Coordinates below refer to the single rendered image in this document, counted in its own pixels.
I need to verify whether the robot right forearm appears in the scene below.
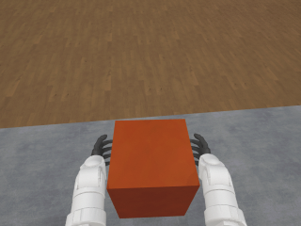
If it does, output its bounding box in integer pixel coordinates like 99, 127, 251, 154
198, 153, 247, 226

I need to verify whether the robot left hand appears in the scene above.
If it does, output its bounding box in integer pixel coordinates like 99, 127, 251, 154
91, 134, 113, 166

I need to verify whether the robot left forearm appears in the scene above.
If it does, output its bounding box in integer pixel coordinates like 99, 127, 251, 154
65, 154, 106, 226

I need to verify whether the carton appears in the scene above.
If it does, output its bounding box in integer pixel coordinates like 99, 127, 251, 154
106, 119, 200, 218

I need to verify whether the robot right hand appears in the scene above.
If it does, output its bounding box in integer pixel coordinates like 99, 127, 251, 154
190, 133, 211, 166

